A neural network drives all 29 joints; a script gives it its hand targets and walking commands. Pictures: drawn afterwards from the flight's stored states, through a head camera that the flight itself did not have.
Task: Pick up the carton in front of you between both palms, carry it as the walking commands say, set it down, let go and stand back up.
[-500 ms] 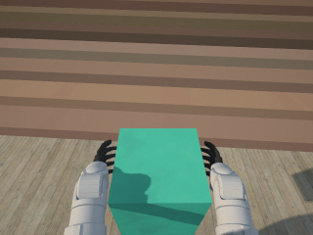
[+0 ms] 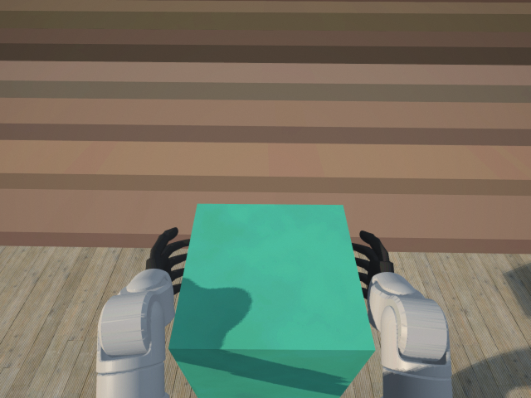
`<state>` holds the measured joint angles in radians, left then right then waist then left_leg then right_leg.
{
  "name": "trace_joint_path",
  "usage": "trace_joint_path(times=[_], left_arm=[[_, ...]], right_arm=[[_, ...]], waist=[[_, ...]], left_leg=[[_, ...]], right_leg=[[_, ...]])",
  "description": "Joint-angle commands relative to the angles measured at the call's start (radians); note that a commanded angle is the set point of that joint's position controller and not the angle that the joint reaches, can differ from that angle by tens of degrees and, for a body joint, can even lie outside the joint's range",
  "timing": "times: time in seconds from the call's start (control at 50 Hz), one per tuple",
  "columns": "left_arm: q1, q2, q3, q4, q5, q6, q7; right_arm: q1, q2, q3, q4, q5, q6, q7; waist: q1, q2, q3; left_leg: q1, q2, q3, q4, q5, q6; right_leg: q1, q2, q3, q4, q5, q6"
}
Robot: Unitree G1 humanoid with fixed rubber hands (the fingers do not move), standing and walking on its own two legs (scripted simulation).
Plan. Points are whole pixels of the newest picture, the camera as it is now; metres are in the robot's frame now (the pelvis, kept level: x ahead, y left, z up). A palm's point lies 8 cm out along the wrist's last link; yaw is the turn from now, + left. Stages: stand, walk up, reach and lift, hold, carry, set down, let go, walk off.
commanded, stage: carry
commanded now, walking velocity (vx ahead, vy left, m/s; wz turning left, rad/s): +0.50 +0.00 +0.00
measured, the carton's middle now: (268, 308) +0.26 +0.00 +0.02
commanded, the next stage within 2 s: none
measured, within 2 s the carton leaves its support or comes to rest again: neither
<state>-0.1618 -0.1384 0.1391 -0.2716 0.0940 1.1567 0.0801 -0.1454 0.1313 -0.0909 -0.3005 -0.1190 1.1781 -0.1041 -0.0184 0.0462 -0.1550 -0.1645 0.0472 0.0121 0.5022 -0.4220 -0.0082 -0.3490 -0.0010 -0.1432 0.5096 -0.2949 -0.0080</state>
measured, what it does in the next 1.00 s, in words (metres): walks ahead: left foot, then right foot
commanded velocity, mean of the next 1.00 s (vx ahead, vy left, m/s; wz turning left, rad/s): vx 0.50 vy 0.00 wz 0.00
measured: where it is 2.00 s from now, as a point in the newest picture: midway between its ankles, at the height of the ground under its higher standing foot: (250, 174)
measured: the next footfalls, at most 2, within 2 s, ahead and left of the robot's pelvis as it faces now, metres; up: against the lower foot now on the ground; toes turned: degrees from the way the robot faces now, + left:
left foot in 0.30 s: +0.30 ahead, +0.13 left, +0.00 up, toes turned +11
right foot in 0.74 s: +0.63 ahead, -0.04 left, +0.00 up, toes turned -9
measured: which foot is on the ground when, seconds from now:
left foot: down 0.00-0.00, up 0.02-0.28, down 0.30-0.74, up 0.76-1.00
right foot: down 0.00-0.30, up 0.32-0.72, down 0.74-1.00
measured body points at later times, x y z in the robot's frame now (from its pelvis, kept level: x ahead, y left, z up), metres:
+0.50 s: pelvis +0.28 +0.06 +0.01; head +0.31 +0.06 +0.46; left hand +0.58 +0.19 +0.08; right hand +0.55 -0.11 +0.08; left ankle +0.26 +0.13 -0.73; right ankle +0.24 -0.06 -0.66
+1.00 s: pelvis +0.59 +0.02 +0.01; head +0.65 +0.01 +0.45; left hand +0.95 +0.20 +0.15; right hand +0.99 -0.10 +0.14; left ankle +0.60 +0.16 -0.65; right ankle +0.59 -0.04 -0.73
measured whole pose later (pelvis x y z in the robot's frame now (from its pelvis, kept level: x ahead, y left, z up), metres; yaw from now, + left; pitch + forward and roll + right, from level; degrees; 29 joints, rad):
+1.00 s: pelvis +0.59 +0.02 +0.01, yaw +2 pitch +5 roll +1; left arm -0.71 -0.02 0.23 -0.14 0.03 1.33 0.16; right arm -0.72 0.02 -0.23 -0.14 -0.08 1.35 -0.12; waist 0.07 0.00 0.04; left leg -0.66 0.07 0.04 1.09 -0.30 0.06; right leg -0.30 0.00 -0.21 0.43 -0.24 -0.10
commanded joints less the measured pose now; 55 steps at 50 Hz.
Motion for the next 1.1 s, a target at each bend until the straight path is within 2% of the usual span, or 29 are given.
trace_joint_path(times=[0.0,0.02,0.06,0.1,0.16,0.22,0.24,0.26,0.28,0.3,0.32,0.34,0.36,0.38,0.42,0.52,0.6,0.64,0.66,0.68,0.7,0.72,0.74,0.76,0.78,0.82,0.92,0.98,1.08], left_arm=[[-0.410,-0.864,-0.711,-0.126,-0.340,0.034,-0.213],[-0.426,-0.882,-0.713,-0.141,-0.335,0.038,-0.205],[-0.494,-0.889,-0.732,-0.176,-0.365,0.054,-0.200],[-0.519,-0.879,-0.754,-0.193,-0.403,0.068,-0.209],[-0.470,-0.865,-0.757,-0.135,-0.424,0.084,-0.235],[-0.438,-0.859,-0.753,-0.090,-0.416,0.084,-0.255],[-0.448,-0.856,-0.751,-0.086,-0.413,0.084,-0.260],[-0.479,-0.854,-0.750,-0.095,-0.415,0.084,-0.264],[-0.511,-0.864,-0.756,-0.115,-0.420,0.083,-0.270],[-0.535,-0.867,-0.758,-0.101,-0.424,0.079,-0.273],[-0.553,-0.897,-0.764,-0.118,-0.431,0.067,-0.276],[-0.550,-0.923,-0.764,-0.131,-0.431,0.054,-0.274],[-0.568,-0.928,-0.765,-0.159,-0.432,0.044,-0.269],[-0.564,-0.927,-0.765,-0.176,-0.424,0.037,-0.261],[-0.514,-0.911,-0.757,-0.177,-0.396,0.027,-0.238],[-0.448,-0.853,-0.734,-0.163,-0.329,0.036,-0.193],[-0.613,-0.776,-0.747,-0.220,-0.357,0.065,-0.181],[-0.723,-0.712,-0.735,-0.214,-0.385,0.089,-0.176],[-0.753,-0.671,-0.715,-0.180,-0.390,0.103,-0.173],[-0.790,-0.628,-0.688,-0.141,-0.389,0.117,-0.170],[-0.814,-0.589,-0.659,-0.098,-0.388,0.130,-0.167],[-0.861,-0.561,-0.641,-0.054,-0.400,0.141,-0.164],[-0.903,-0.591,-0.647,-0.037,-0.426,0.151,-0.163],[-0.945,-0.656,-0.656,-0.044,-0.447,0.159,-0.169],[-1.016,-0.700,-0.671,-0.053,-0.483,0.165,-0.178],[-1.163,-0.774,-0.667,-0.067,-0.541,0.168,-0.191],[-1.297,-0.838,-0.616,0.062,-0.560,0.171,-0.208],[-1.396,-0.850,-0.586,0.127,-0.553,0.163,-0.206],[-1.383,-0.844,-0.505,0.279,-0.498,0.170,-0.189]], right_arm=[[-0.542,0.874,0.716,-0.147,0.454,0.030,0.271],[-0.555,0.867,0.719,-0.149,0.469,0.037,0.279],[-0.547,0.860,0.709,-0.121,0.477,0.044,0.280],[-0.501,0.862,0.689,-0.100,0.447,0.045,0.267],[-0.440,0.855,0.659,-0.060,0.386,0.051,0.245],[-0.410,0.872,0.648,-0.029,0.360,0.047,0.242],[-0.418,0.876,0.647,-0.023,0.356,0.044,0.244],[-0.427,0.873,0.645,-0.016,0.350,0.039,0.247],[-0.441,0.883,0.647,-0.007,0.350,0.030,0.248],[-0.461,0.917,0.655,-0.021,0.362,0.024,0.250],[-0.494,0.952,0.675,-0.064,0.376,0.015,0.252],[-0.527,0.982,0.704,-0.111,0.400,0.008,0.255],[-0.565,0.986,0.714,-0.141,0.418,0.002,0.253],[-0.582,0.985,0.718,-0.152,0.433,-0.003,0.252],[-0.572,0.954,0.730,-0.166,0.456,-0.002,0.255],[-0.552,0.842,0.724,-0.180,0.477,0.025,0.272],[-0.655,0.755,0.700,-0.197,0.477,0.050,0.264],[-0.763,0.699,0.682,-0.188,0.476,0.071,0.248],[-0.805,0.667,0.671,-0.167,0.472,0.085,0.238],[-0.840,0.631,0.658,-0.135,0.467,0.100,0.229],[-0.905,0.602,0.644,-0.118,0.465,0.113,0.220],[-0.937,0.596,0.633,-0.092,0.463,0.129,0.212],[-0.984,0.591,0.619,-0.063,0.471,0.139,0.208],[-1.030,0.639,0.611,-0.062,0.488,0.142,0.203],[-1.057,0.675,0.589,-0.023,0.484,0.147,0.195],[-1.131,0.737,0.550,0.017,0.480,0.150,0.183],[-1.240,0.781,0.516,0.130,0.434,0.142,0.166],[-1.345,0.801,0.505,0.178,0.440,0.132,0.157],[-1.375,0.818,0.453,0.298,0.444,0.142,0.156]], waist=[[0.051,-0.231,-0.184],[0.056,-0.143,-0.174],[0.047,-0.085,-0.145],[0.041,-0.155,-0.140],[0.041,-0.214,-0.099],[0.021,-0.181,-0.148],[0.008,-0.130,-0.199],[-0.013,0.033,-0.242],[-0.009,0.268,-0.249],[-0.018,0.176,-0.222],[-0.020,0.061,-0.201],[-0.013,-0.013,-0.189],[-0.004,-0.036,-0.189],[-0.004,-0.003,-0.207],[-0.003,0.040,-0.204],[-0.009,0.080,-0.135],[-0.017,0.125,-0.077],[-0.007,0.129,-0.096],[0.015,0.110,-0.136],[0.053,0.064,-0.208],[0.100,-0.089,-0.305],[0.098,-0.328,-0.335],[0.103,-0.291,-0.333],[0.104,-0.217,-0.317],[0.081,-0.141,-0.298],[0.060,-0.101,-0.289],[0.067,-0.135,-0.305],[0.083,-0.126,-0.274],[0.090,-0.206,-0.272]], left_leg=[[-0.658,-0.007,0.041,0.523,-0.157,0.013],[-0.665,0.014,0.024,0.530,-0.167,0.024],[-0.637,0.048,0.028,0.423,-0.102,0.020],[-0.551,0.023,0.101,0.267,0.007,0.014],[-0.355,-0.033,0.183,0.059,0.181,0.017],[0.008,-0.088,0.265,-0.062,0.315,0.035],[0.195,-0.038,0.216,-0.058,0.282,0.064],[0.366,0.127,-0.052,-0.119,0.092,0.129],[0.451,0.359,-0.499,-0.262,0.064,0.224],[0.441,0.406,-0.553,-0.261,0.231,0.284],[0.380,0.388,-0.478,-0.245,0.335,0.272],[0.322,0.364,-0.377,-0.244,0.378,0.235],[0.280,0.332,-0.292,-0.255,0.428,0.195],[0.259,0.304,-0.232,-0.276,0.374,0.174],[0.235,0.279,-0.144,-0.302,0.421,0.162],[0.307,0.193,0.026,-0.277,0.653,0.149],[0.289,0.158,0.102,-0.231,0.753,0.127],[0.242,0.151,0.140,-0.101,0.882,0.111],[0.197,0.128,0.188,0.024,0.919,0.087],[0.095,0.090,0.215,0.193,0.802,0.062],[-0.143,0.033,0.191,0.464,0.490,0.037],[-0.438,-0.099,0.125,0.727,-0.048,0.026],[-0.534,-0.060,0.001,0.883,-0.087,0.054],[-0.571,-0.004,-0.042,0.904,-0.056,0.076],[-0.559,0.029,-0.064,0.853,-0.001,0.087],[-0.494,0.048,-0.042,0.753,0.095,0.080],[-0.548,0.028,0.028,0.571,0.140,0.061],[-0.574,0.007,0.070,0.415,0.208,0.059],[-0.457,-0.063,0.164,0.140,0.309,0.072]], right_leg=[[0.687,-0.452,0.597,-0.227,0.388,-0.254],[0.636,-0.446,0.566,-0.211,0.440,-0.258],[0.582,-0.384,0.437,-0.265,0.325,-0.204],[0.529,-0.313,0.277,-0.277,0.325,-0.142],[0.402,-0.247,0.131,-0.269,0.368,-0.089],[0.239,-0.205,0.002,-0.057,0.505,-0.040],[0.131,-0.175,-0.048,0.097,0.466,-0.009],[-0.079,-0.105,-0.059,0.342,0.266,0.033],[-0.319,0.006,-0.016,0.600,-0.158,0.063],[-0.407,-0.037,0.104,0.725,-0.214,0.028],[-0.430,-0.076,0.129,0.755,-0.181,-0.009],[-0.419,-0.116,0.150,0.747,-0.140,-0.015],[-0.376,-0.144,0.156,0.678,-0.085,-0.016],[-0.333,-0.148,0.147,0.592,-0.034,-0.015],[-0.305,-0.121,0.094,0.469,0.006,-0.013],[-0.300,-0.055,-0.007,0.164,0.134,-0.002],[-0.196,-0.003,-0.093,0.021,0.240,-0.022],[-0.049,0.030,-0.123,-0.004,0.248,-0.046],[0.087,0.057,-0.148,-0.041,0.245,-0.056],[0.289,0.035,-0.123,-0.041,0.221,-0.067],[0.529,-0.152,0.174,-0.048,0.076,-0.137],[0.675,-0.378,0.631,-0.160,0.047,-0.254],[0.657,-0.412,0.691,-0.213,0.091,-0.286],[0.616,-0.384,0.604,-0.181,0.157,-0.254],[0.545,-0.357,0.483,-0.164,0.227,-0.215],[0.428,-0.302,0.344,-0.197,0.263,-0.178],[0.462,-0.287,0.234,-0.196,0.420,-0.218],[0.498,-0.240,0.155,-0.156,0.539,-0.202],[0.547,-0.186,0.042,-0.023,0.805,-0.161]])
